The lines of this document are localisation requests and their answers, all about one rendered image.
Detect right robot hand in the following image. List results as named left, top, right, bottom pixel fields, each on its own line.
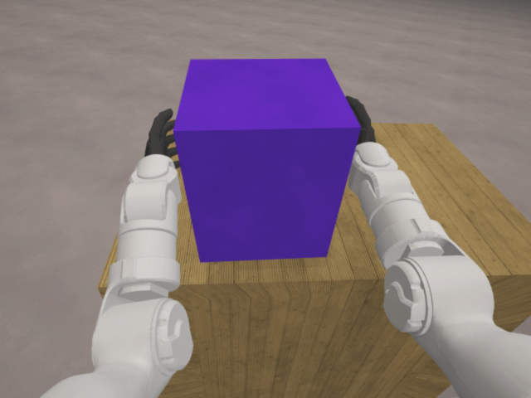
left=346, top=96, right=376, bottom=146

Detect robot left forearm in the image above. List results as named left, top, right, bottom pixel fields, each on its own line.
left=91, top=154, right=182, bottom=366

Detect left robot hand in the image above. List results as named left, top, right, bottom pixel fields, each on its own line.
left=144, top=109, right=180, bottom=168

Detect pedestal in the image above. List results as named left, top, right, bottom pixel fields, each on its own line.
left=97, top=119, right=531, bottom=398

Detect robot right forearm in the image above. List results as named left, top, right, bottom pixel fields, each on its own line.
left=348, top=142, right=494, bottom=314

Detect left robot upper arm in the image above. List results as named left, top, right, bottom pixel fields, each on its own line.
left=40, top=298, right=193, bottom=398

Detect carton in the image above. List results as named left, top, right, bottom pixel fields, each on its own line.
left=173, top=59, right=361, bottom=263

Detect right robot upper arm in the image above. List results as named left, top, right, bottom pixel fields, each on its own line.
left=383, top=255, right=531, bottom=398

